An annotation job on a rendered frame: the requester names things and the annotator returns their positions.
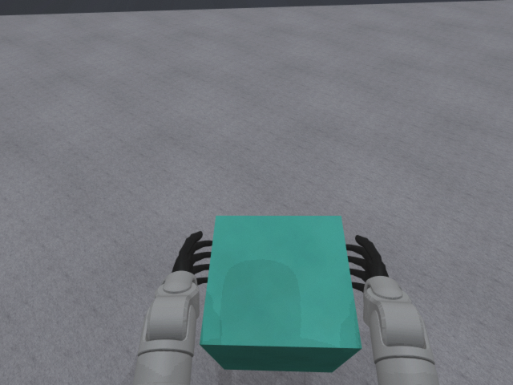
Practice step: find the robot right forearm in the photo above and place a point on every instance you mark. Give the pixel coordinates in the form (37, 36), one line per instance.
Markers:
(400, 343)

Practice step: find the robot left forearm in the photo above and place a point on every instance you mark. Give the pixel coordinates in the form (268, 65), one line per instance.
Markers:
(167, 340)

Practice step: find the carton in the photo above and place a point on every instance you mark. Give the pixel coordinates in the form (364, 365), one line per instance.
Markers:
(279, 295)

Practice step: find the robot left hand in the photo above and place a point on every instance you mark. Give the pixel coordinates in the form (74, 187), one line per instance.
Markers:
(187, 258)

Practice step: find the robot right hand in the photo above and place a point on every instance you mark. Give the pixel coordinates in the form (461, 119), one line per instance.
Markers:
(372, 264)

